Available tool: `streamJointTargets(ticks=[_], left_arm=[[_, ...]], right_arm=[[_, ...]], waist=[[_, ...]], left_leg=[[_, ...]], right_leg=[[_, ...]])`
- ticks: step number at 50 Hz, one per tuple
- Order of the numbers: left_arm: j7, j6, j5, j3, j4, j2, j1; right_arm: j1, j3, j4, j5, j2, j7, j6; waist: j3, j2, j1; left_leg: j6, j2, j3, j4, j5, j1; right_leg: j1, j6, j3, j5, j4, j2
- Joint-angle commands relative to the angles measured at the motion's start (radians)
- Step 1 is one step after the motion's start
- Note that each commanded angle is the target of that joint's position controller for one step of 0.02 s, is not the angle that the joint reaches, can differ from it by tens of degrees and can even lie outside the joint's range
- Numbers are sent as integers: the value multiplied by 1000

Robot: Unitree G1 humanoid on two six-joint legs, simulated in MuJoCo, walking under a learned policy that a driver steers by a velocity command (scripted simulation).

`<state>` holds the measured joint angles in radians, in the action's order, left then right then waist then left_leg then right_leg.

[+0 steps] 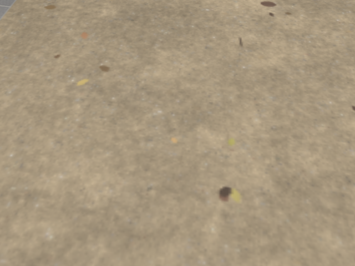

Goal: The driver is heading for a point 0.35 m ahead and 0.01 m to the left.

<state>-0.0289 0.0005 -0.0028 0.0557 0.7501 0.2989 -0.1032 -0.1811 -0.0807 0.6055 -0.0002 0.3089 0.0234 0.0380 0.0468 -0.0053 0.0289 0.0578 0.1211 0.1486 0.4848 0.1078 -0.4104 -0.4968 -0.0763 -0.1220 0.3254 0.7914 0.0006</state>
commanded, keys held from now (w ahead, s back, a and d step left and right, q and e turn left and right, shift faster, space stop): q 0.28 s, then no key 0.38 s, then e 0.16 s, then w+e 0.18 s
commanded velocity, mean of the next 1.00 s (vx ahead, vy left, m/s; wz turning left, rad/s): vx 0.04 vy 0.00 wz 0.20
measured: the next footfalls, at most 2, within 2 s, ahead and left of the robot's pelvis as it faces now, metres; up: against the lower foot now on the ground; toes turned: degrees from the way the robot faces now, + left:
right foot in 0.10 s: +0.08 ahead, -0.15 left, +0.00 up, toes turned +9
left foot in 0.50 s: +0.01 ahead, +0.11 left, +0.00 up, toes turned +10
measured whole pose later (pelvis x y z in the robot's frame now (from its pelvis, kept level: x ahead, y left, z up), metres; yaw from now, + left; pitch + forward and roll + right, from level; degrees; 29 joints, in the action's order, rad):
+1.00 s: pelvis +0.01 +0.00 +0.00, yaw +9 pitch +0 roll +1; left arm -0.03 0.01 0.02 0.06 0.80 0.29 -0.29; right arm -0.18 -0.08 0.73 0.01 0.27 0.01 -0.03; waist 0.00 -0.01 0.00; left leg 0.05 0.04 -0.04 0.58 0.39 -0.24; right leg -0.28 0.00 -0.11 0.37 0.63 -0.01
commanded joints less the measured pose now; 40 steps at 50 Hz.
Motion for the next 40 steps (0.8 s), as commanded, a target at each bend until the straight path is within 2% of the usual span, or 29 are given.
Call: streamJointTargets(ticks=[1, 3, 4, 5, 6, 7, 8, 9, 10, 11, 14, 16, 18, 20, 21, 23, 24, 25, 26, 27, 28, 30, 31, 33, 35, 36, 38, 39, 40], left_arm=[[8, -25, 7, 27, -62, 94, -18], [18, -35, 9, 33, -52, 95, -59], [21, -38, 6, 40, -41, 106, -94], [17, -35, -11, 57, -43, 170, -121], [12, -22, -38, 75, -39, 256, -94], [11, -26, -52, 64, -70, 200, -56], [4, -26, -41, 49, -91, 149, -5], [-1, -24, -24, 43, -99, 121, 32], [-5, -22, -7, 38, -101, 106, 38], [-9, -18, -3, 32, -100, 100, 29], [-16, -1, -14, 38, -91, 117, -31], [-14, 7, -12, 47, -81, 141, -61], [-3, 10, -5, 55, -80, 169, -49], [8, 10, 7, 59, -73, 182, -47], [12, 9, 14, 58, -67, 184, -47], [15, 9, 32, 51, -56, 174, -28], [17, 3, 37, 40, -31, 146, -71], [24, -7, 4, 21, -25, 93, -110], [35, -21, -35, -2, -47, 33, -126], [22, -17, -22, 10, -59, 87, -27], [19, -11, -3, 21, -60, 117, -7], [9, 6, -1, 31, -29, 123, -36], [7, 12, -4, 34, -19, 124, -58], [10, 12, 0, 25, -1, 91, -90], [17, 11, 6, 8, 15, 54, -96], [19, 11, 10, 7, 16, 57, -91], [21, 10, 9, 10, 10, 86, -93], [20, 10, 0, 14, -3, 116, -78], [17, 10, -3, 21, -23, 163, -61]], right_arm=[[19, -46, -78, 3, 157, 2, -3], [33, -44, -82, 13, 152, 3, 5], [33, -41, -82, 22, 143, 6, 9], [-1, -29, -83, 21, 103, 6, 10], [1, -28, -117, 28, 88, 4, 3], [-14, -53, -102, 4, 174, 1, -9], [-39, -69, -74, 11, 204, -3, -7], [-64, -69, -45, 14, 185, -1, 4], [-72, -64, -35, 11, 160, 2, 14], [-70, -54, -35, 15, 130, 0, 21], [20, -37, -76, 29, 93, -5, 22], [54, -23, -95, 20, 69, -10, 18], [56, -11, -100, 13, 54, -16, 16], [42, -14, -92, 14, 69, -18, 16], [30, -15, -85, 14, 74, -20, 18], [-33, -15, -52, 12, 64, -24, 16], [-43, -17, -46, 9, 78, -22, 15], [-59, -24, -52, 6, 127, -14, 15], [5, -27, -76, -11, 188, -4, 18], [-5, -11, -70, -32, 115, -12, 2], [11, 1, -52, -39, 90, -17, -15], [56, 2, -33, -23, 95, -16, -35], [74, 4, -24, -17, 96, -14, -40], [97, 10, -10, -16, 76, -13, -38], [100, 24, 15, -22, 32, -14, -36], [100, 23, 27, -23, 36, -14, -35], [109, 12, 42, -11, 73, -9, -29], [76, 5, 57, -6, 87, -6, -29], [53, 0, 63, -11, 95, 0, -30]], waist=[[-163, 171, -8], [-161, 175, -35], [-158, 162, -55], [-172, 45, -42], [-103, -270, 2], [-104, -246, -17], [-104, -166, 4], [-89, -124, 17], [-81, -120, 8], [-71, -119, -1], [-68, -154, -55], [-98, -169, -79], [-116, -184, -79], [-122, -198, -78], [-121, -197, -73], [-117, -176, -29], [-118, -141, -25], [-178, 1, -46], [-174, 249, -94], [-179, 206, -5], [-144, 181, -12], [-107, 185, -24], [-100, 174, -37], [-107, 149, -52], [-119, 144, -42], [-118, 144, -38], [-99, 133, -55], [-87, 103, -46], [-77, 49, -22]], left_leg=[[151, -247, 333, -145, 102, 145], [127, -228, 356, -105, 60, 150], [95, -196, 340, -71, 79, 117], [40, -129, 261, 62, 243, 20], [-23, 43, 20, 262, 454, -192], [-71, -10, 16, 515, 498, -207], [-86, -31, 19, 620, 436, -194], [-105, -40, 0, 669, 382, -195], [-123, -47, -9, 725, 333, -224], [-137, -54, -26, 752, 313, -232], [-163, -90, -93, 625, 267, -257], [-167, -112, -102, 505, 297, -194], [-153, -121, -133, 383, 331, -82], [-138, -112, -161, 277, 325, -4], [-127, -108, -168, 209, 298, 28], [-83, -91, -193, -47, 114, 165], [-51, -100, -166, -168, -10, 275], [-16, -231, -1, -155, -249, 445], [116, -418, 183, -101, -474, 458], [214, -447, 205, -125, -363, 358], [210, -415, 175, -144, -305, 333], [165, -366, 119, -146, -273, 310], [160, -355, 97, -138, -325, 282], [150, -320, 47, -126, -348, 249], [143, -311, 16, -119, -309, 258], [142, -313, 15, -114, -281, 259], [119, -305, 5, -90, -188, 241], [85, -285, -1, -83, -90, 239], [44, -249, -24, -50, 38, 228]], right_leg=[[83, 14, 19, 10, -98, 27], [167, 41, 35, -46, -259, 34], [251, 62, 39, -129, -381, 13], [360, 121, -90, -148, -452, -154], [363, 269, -330, -282, -513, -340], [312, 350, -396, -363, -516, -420], [300, 324, -295, -388, -490, -373], [304, 274, -191, -379, -469, -302], [332, 255, -137, -381, -457, -272], [336, 258, -89, -421, -455, -256], [423, 277, -12, -444, -463, -241], [457, 293, -6, -476, -449, -258], [427, 299, 15, -514, -441, -271], [413, 304, 13, -539, -428, -284], [414, 301, 9, -539, -416, -287], [374, 265, 31, -519, -362, -266], [314, 209, 53, -448, -334, -243], [205, 118, 118, -245, -225, -180], [55, 26, 199, 123, -130, -79], [68, 0, 128, 254, -40, -80], [57, -4, 107, 257, 29, -83], [35, -14, 85, 213, 80, -85], [59, -20, 80, 179, 97, -84], [125, -25, 95, 133, 52, -74], [185, -22, 106, 81, -68, -78], [211, -18, 116, 41, -125, -73], [267, 4, 146, -108, -278, -51], [278, 23, 125, -224, -326, -55], [276, 51, 68, -397, -322, -94]])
